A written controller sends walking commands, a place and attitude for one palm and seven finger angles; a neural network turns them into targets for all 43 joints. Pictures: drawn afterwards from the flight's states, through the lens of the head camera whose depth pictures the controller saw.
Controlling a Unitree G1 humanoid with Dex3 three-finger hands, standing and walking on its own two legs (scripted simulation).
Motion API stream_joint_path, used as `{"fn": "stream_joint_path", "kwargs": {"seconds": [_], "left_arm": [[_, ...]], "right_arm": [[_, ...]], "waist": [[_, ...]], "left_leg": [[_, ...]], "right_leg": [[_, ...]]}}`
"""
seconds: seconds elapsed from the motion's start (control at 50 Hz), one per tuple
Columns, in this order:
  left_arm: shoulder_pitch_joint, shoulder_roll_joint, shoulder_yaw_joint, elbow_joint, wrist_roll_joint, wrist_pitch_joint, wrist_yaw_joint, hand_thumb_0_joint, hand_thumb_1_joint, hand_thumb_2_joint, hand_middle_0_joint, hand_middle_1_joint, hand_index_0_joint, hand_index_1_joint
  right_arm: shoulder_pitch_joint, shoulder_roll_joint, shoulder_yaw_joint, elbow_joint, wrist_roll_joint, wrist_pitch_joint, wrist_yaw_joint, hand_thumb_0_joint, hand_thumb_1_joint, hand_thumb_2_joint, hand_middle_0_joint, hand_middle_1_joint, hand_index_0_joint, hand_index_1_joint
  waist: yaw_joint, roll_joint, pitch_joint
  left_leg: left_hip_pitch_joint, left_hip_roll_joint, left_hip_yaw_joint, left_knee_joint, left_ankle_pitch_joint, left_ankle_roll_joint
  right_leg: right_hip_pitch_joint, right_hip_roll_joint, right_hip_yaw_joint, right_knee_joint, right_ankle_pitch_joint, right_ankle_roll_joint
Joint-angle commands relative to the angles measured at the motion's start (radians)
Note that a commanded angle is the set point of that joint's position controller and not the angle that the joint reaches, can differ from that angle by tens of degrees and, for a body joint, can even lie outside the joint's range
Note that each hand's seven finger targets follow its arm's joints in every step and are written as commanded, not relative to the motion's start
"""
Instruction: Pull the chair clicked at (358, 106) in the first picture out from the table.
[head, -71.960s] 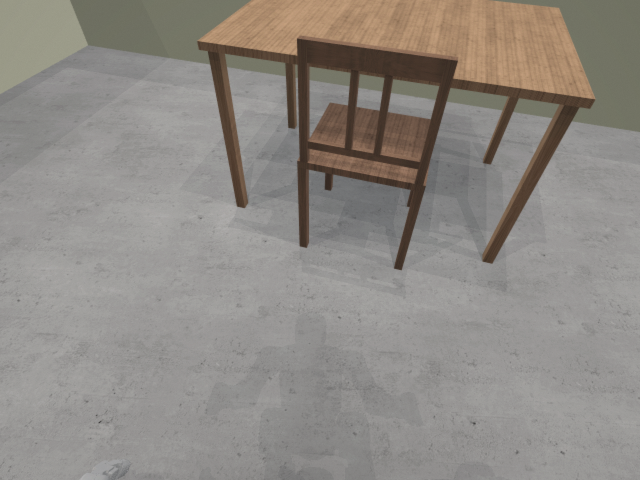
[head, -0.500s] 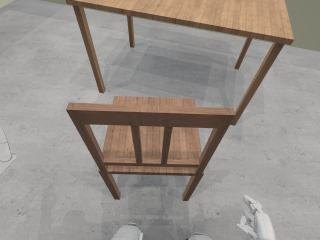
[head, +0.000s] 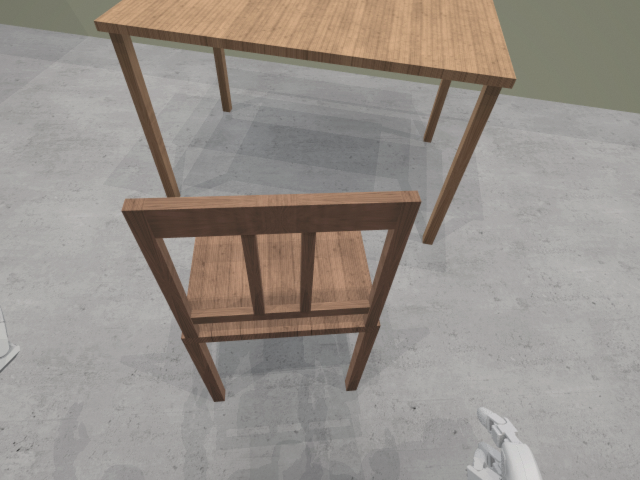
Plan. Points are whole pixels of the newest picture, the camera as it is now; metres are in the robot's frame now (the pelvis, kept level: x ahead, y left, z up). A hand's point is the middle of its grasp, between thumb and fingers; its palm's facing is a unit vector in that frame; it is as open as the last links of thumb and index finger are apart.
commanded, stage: stop stepping back and stand still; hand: left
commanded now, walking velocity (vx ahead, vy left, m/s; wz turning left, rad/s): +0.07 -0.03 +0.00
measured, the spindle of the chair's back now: (254, 275) +0.46 +0.13 -0.11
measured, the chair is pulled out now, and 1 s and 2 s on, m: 0.57 0.57 0.57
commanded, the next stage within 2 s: let the arm hang, fingers relaxed in 0.54 s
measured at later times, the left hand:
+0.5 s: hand out of the picture +0.14 +0.29 +0.14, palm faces +0.50 -0.75 -0.42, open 7.4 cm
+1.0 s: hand out of the picture +0.03 +0.17 -0.16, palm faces +0.13 -0.98 -0.14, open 6.7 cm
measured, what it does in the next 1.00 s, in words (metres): steps on the spot: left foot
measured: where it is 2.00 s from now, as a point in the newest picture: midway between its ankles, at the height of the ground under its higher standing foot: outside the picture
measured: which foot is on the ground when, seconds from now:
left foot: up 0.00-0.00, down 0.02-1.00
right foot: down 0.00-1.00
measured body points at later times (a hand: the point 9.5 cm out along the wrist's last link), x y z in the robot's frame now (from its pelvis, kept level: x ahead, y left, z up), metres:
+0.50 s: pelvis -0.04 +0.00 +0.00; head -0.05 +0.00 +0.45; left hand +0.10 +0.32 +0.16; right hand +0.10 -0.24 -0.10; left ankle +0.00 +0.09 -0.73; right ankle -0.02 -0.12 -0.73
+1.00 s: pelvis -0.03 -0.01 +0.00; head -0.01 +0.03 +0.45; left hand +0.02 +0.22 -0.15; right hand +0.04 -0.24 -0.13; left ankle +0.00 +0.09 -0.73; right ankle -0.02 -0.12 -0.73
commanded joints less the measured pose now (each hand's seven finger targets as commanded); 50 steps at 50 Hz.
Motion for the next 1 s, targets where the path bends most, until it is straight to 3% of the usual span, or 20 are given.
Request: {"fn": "stream_joint_path", "kwargs": {"seconds": [0.0,0.04,0.06,0.08,0.14,0.2,0.26,0.3,0.34,0.4,0.52,0.58,0.6,0.62,0.64,0.66,0.76,0.8,0.9,0.98], "left_arm": [[-0.151,0.192,0.071,-0.386,-0.005,-0.064,0.044,0.0,0.9,0.9,-0.2,-0.3,-0.2,-0.3],[-0.064,0.184,0.08,-0.327,0.004,-0.044,0.052,0.0,0.9,0.9,-0.2,-0.3,-0.2,-0.3],[-0.071,0.227,0.101,-0.393,-0.002,-0.036,0.048,0.0,0.9,0.9,-0.2,-0.3,-0.2,-0.3],[-0.083,0.246,0.12,-0.435,0.004,-0.029,0.046,0.0,0.9,0.9,-0.2,-0.3,-0.2,-0.3],[-0.008,0.271,0.164,-0.397,0.003,-0.038,0.044,0.0,0.9,0.9,-0.2,-0.3,-0.2,-0.3],[0.076,0.237,0.189,-0.221,-0.017,-0.035,0.031,0.0,0.9,0.9,-0.2,-0.3,-0.2,-0.3],[0.04,0.179,0.148,-0.086,-0.024,-0.008,0.02,0.0,0.9,0.9,-0.2,-0.3,-0.2,-0.3],[-0.019,0.167,0.115,-0.053,-0.021,0.007,0.018,0.0,0.9,0.9,-0.2,-0.3,-0.2,-0.3],[-0.095,0.133,0.044,-0.054,-0.013,0.013,0.018,0.0,0.9,0.9,-0.2,-0.3,-0.2,-0.3],[-0.182,0.114,-0.023,-0.091,0.003,0.022,0.028,0.0,0.9,0.9,-0.2,-0.3,-0.2,-0.3],[-0.319,0.206,0.021,-0.301,0.045,-0.005,0.054,0.0,0.9,0.9,-0.2,-0.3,-0.2,-0.3],[-0.221,0.202,0.057,-0.281,0.043,-0.016,0.06,0.0,0.9,0.9,-0.2,-0.3,-0.2,-0.3],[-0.186,0.199,0.067,-0.268,0.037,-0.019,0.058,0.0,0.9,0.9,-0.2,-0.3,-0.2,-0.3],[-0.178,-0.085,-0.423,0.64,0.104,0.121,-0.087,0.0,0.9,0.9,-0.2,-0.3,-0.2,-0.3],[-0.151,-0.164,-0.368,0.672,0.082,0.233,-0.114,0.0,0.9,0.9,-0.2,-0.3,-0.2,-0.3],[-0.139,-0.184,-0.388,0.657,0.08,0.261,-0.117,0.0,0.9,0.9,-0.2,-0.3,-0.2,-0.3],[-0.301,-0.149,-0.427,0.871,0.075,0.255,-0.112,0.0,0.9,0.9,-0.2,-0.3,-0.2,-0.3],[-0.325,-0.143,-0.442,0.975,0.07,0.259,-0.106,0.0,0.9,0.9,-0.2,-0.3,-0.2,-0.3],[-0.297,-0.122,-0.47,1.222,0.06,0.259,-0.099,0.0,0.9,0.9,-0.2,-0.3,-0.2,-0.3],[-0.263,-0.16,-0.462,1.32,0.063,0.257,-0.095,0.0,0.9,0.9,-0.2,-0.3,-0.2,-0.3]], "right_arm": [[-0.059,-0.138,-0.088,-0.158,-0.003,-0.088,-0.001,0.0,-0.9,-0.9,0.2,0.3,0.2,0.3],[-0.061,-0.116,-0.083,-0.152,-0.013,-0.1,-0.002,0.0,-0.9,-0.9,0.2,0.3,0.2,0.3],[-0.086,-0.105,-0.062,-0.151,-0.033,-0.116,-0.001,0.0,-0.9,-0.9,0.2,0.3,0.2,0.3],[-0.082,-0.109,-0.061,-0.145,-0.031,-0.121,0.006,0.0,-0.9,-0.9,0.2,0.3,0.2,0.3],[-0.078,-0.113,-0.06,-0.145,-0.004,-0.113,0.019,0.0,-0.9,-0.9,0.2,0.3,0.2,0.3],[-0.063,-0.113,-0.057,-0.145,-0.002,-0.078,0.018,0.0,-0.9,-0.9,0.2,0.3,0.2,0.3],[-0.056,-0.135,-0.079,-0.142,0.013,-0.044,0.008,0.0,-0.9,-0.9,0.2,0.3,0.2,0.3],[-0.055,-0.138,-0.079,-0.141,0.006,-0.035,-0.005,0.0,-0.9,-0.9,0.2,0.3,0.2,0.3],[-0.045,-0.134,-0.071,-0.126,0.0,-0.041,-0.01,0.0,-0.9,-0.9,0.2,0.3,0.2,0.3],[-0.043,-0.133,-0.061,-0.111,-0.008,-0.059,-0.014,0.0,-0.9,-0.9,0.2,0.3,0.2,0.3],[-0.095,-0.13,-0.05,-0.121,-0.006,-0.098,-0.031,0.0,-0.9,-0.9,0.2,0.3,0.2,0.3],[-0.081,-0.105,-0.045,-0.125,-0.008,-0.117,-0.029,0.0,-0.9,-0.9,0.2,0.3,0.2,0.3],[-0.074,-0.1,-0.045,-0.126,-0.009,-0.12,-0.025,0.0,-0.9,-0.9,0.2,0.3,0.2,0.3],[-0.06,-0.218,-0.094,0.124,-0.021,-0.138,0.059,0.0,-0.9,-0.9,0.2,0.3,0.2,0.3],[0.036,-0.122,-0.064,0.122,-0.024,-0.025,0.065,0.0,-0.9,-0.9,0.2,0.3,0.2,0.3],[0.045,-0.081,-0.052,0.093,-0.021,-0.002,0.061,0.0,-0.9,-0.9,0.2,0.3,0.2,0.3],[0.024,-0.117,-0.044,0.11,-0.045,0.046,0.063,0.0,-0.9,-0.9,0.2,0.3,0.2,0.3],[0.007,-0.122,-0.038,0.134,-0.049,0.06,0.059,0.0,-0.9,-0.9,0.2,0.3,0.2,0.3],[0.004,-0.099,-0.016,0.227,-0.043,0.077,0.055,0.0,-0.9,-0.9,0.2,0.3,0.2,0.3],[0.058,-0.059,-0.025,0.271,-0.048,0.087,0.047,0.0,-0.9,-0.9,0.2,0.3,0.2,0.3]], "waist": [[0.006,0.168,-0.15],[0.02,0.19,-0.141],[0.009,0.333,-0.135],[0.008,0.36,-0.103],[0.016,0.286,-0.097],[0.004,0.165,-0.082],[-0.003,0.03,-0.028],[-0.012,-0.005,0.009],[-0.021,-0.052,0.005],[-0.011,-0.09,-0.054],[0.015,0.214,0.044],[0.025,0.235,0.028],[0.025,0.219,0.012],[-0.031,0.089,0.061],[0.011,0.036,-0.066],[0.008,0.029,-0.1],[0.016,-0.167,-0.131],[0.021,-0.128,-0.128],[0.029,0.145,-0.033],[0.023,0.218,-0.053]], "left_leg": [[0.407,0.262,-0.221,-0.345,0.61,0.089],[0.353,0.292,-0.324,-0.352,0.565,0.164],[0.26,0.294,-0.4,-0.414,0.495,0.128],[0.205,0.277,-0.374,-0.432,0.483,0.092],[0.125,0.217,-0.256,-0.397,0.274,0.069],[-0.05,0.158,-0.209,-0.407,-0.151,0.042],[-0.062,0.094,-0.14,-0.349,-0.333,0.021],[-0.017,0.069,-0.131,-0.29,-0.318,0.022],[0.044,0.056,-0.123,-0.233,-0.198,0.035],[0.128,0.06,-0.117,-0.261,-0.076,0.047],[-0.034,0.157,-0.265,-0.538,-0.339,0.072],[-0.053,0.145,-0.243,-0.521,-0.276,0.063],[-0.03,0.136,-0.226,-0.495,-0.207,0.056],[0.024,0.113,-0.195,-0.304,0.21,0.045],[0.077,0.11,-0.164,-0.262,0.399,0.05],[0.116,0.105,-0.146,-0.233,0.413,0.04],[0.098,0.101,-0.207,-0.24,0.406,0.06],[0.141,0.101,-0.21,-0.268,0.443,0.06],[0.153,0.084,-0.181,-0.34,0.265,0.049],[0.166,0.091,-0.187,-0.377,0.118,0.052]], "right_leg": [[-0.175,-0.013,0.021,0.231,-0.14,-0.018],[-0.223,0.035,0.05,0.293,-0.245,-0.004],[-0.168,0.009,0.072,0.25,-0.237,-0.001],[-0.108,0.005,0.066,0.195,-0.193,-0.007],[0.037,0.019,0.012,-0.107,-0.052,-0.01],[0.211,0.017,0.007,-0.252,0.062,-0.02],[0.054,-0.002,0.077,-0.291,-0.195,-0.064],[-0.071,-0.03,0.134,-0.347,-0.318,-0.093],[-0.091,-0.078,0.2,-0.37,-0.263,-0.106],[-0.027,-0.095,0.18,-0.34,-0.106,-0.089],[0.061,0.012,0.076,-0.227,-0.079,-0.024],[0.138,0.009,0.076,-0.242,0.016,-0.029],[0.144,0.002,0.082,-0.259,0.048,-0.034],[-0.028,-0.017,0.017,-0.135,0.219,-0.05],[0.024,-0.043,0.045,-0.163,0.325,-0.032],[0.019,-0.05,0.033,-0.164,0.345,-0.034],[0.07,-0.061,0.066,-0.129,0.328,-0.083],[0.077,-0.056,0.073,-0.139,0.328,-0.08],[0.058,-0.042,0.089,-0.219,0.171,-0.068],[0.07,-0.031,0.064,-0.248,0.117,-0.076]]}}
